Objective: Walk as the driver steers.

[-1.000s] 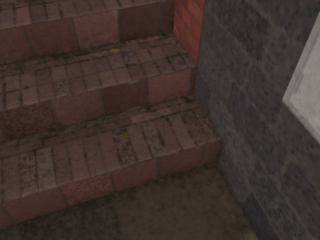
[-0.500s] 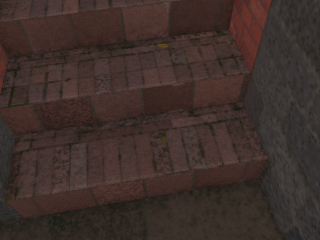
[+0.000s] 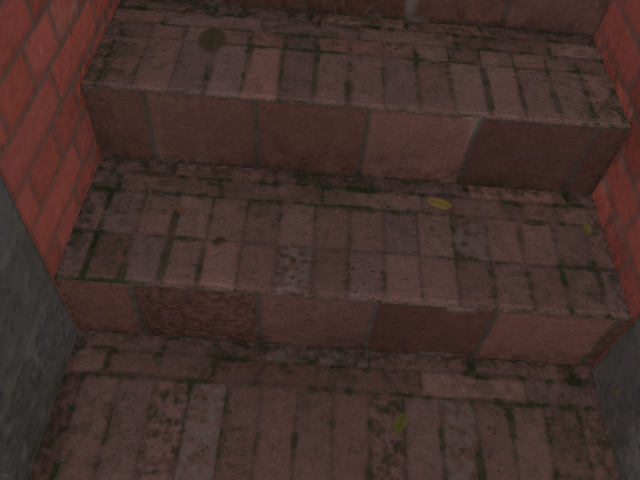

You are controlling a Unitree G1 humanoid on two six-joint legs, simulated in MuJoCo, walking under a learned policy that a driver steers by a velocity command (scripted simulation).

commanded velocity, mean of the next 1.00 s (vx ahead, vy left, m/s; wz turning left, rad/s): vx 0.50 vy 0.00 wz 0.11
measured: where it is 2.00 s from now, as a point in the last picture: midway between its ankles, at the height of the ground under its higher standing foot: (226, 203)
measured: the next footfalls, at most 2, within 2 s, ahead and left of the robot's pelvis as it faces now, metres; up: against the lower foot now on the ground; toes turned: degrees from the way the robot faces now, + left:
right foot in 0.32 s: +0.46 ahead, -0.13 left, +0.18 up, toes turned +6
left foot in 0.96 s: +0.59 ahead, +0.20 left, +0.18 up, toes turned +11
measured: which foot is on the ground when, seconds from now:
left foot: down 0.00-0.36, up 0.38-0.94, down 0.96-1.00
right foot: up 0.00-0.30, down 0.32-0.96, up 0.98-1.00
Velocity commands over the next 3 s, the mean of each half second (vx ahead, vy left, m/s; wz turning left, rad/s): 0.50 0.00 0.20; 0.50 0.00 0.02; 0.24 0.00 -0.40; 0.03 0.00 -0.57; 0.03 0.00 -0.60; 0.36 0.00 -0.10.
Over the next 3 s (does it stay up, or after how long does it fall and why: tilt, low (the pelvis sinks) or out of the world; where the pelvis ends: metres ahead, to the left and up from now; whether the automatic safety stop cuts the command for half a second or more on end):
stays up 0.93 -0.06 0.36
